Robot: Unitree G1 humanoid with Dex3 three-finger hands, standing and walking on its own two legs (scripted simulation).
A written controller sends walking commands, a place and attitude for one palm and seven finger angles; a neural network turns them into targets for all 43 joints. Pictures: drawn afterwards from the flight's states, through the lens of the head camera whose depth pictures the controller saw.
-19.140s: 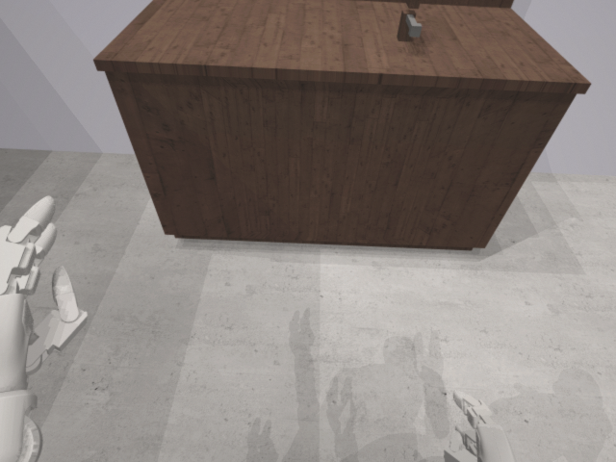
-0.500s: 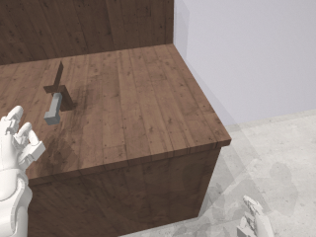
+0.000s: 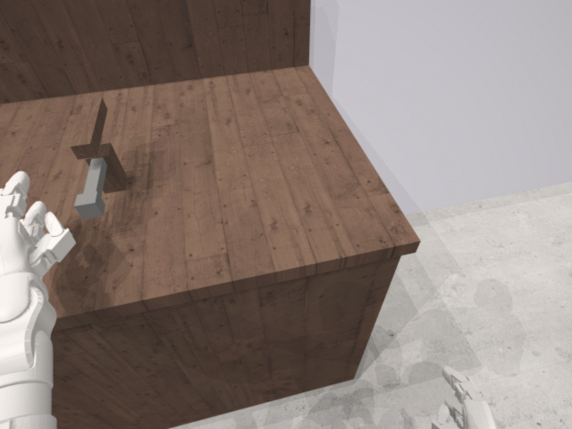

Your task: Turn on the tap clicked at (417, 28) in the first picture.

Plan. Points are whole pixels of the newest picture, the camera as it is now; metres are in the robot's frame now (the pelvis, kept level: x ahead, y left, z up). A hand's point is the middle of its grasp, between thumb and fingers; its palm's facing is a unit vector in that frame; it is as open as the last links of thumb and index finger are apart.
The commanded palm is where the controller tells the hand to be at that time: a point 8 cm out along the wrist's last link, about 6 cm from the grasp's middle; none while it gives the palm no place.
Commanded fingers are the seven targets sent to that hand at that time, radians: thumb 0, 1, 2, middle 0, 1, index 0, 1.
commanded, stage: reach beside the lever's end, fingers flat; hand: left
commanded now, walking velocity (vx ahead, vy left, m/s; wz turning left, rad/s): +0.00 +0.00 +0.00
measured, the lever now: (90, 205) +0.37 +0.32 +0.12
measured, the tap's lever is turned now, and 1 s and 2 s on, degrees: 0 0 10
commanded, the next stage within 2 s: push the lever round in 0.66 s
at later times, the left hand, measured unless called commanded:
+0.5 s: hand (68, 221) +0.35 +0.35 +0.11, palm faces +0.51 -0.85 -0.12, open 7.8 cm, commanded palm +0.29 +0.38 +0.11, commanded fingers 0.00 0.90 0.90 -0.15 -0.15 -0.15 -0.15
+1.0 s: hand (75, 224) +0.35 +0.33 +0.11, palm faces +0.50 -0.86 -0.09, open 7.8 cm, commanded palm +0.29 +0.37 +0.11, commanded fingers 0.00 0.90 0.90 -0.15 -0.15 -0.15 -0.15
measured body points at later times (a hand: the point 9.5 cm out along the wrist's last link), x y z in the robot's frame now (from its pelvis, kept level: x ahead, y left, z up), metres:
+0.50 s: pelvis +0.01 +0.01 +0.00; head +0.04 +0.00 +0.45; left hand +0.32 +0.39 +0.12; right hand +0.11 -0.26 -0.11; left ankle +0.03 +0.12 -0.73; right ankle -0.01 -0.08 -0.73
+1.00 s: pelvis +0.01 +0.02 +0.00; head +0.03 +0.01 +0.45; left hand +0.31 +0.38 +0.12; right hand +0.17 -0.23 -0.10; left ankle +0.03 +0.12 -0.73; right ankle -0.01 -0.08 -0.73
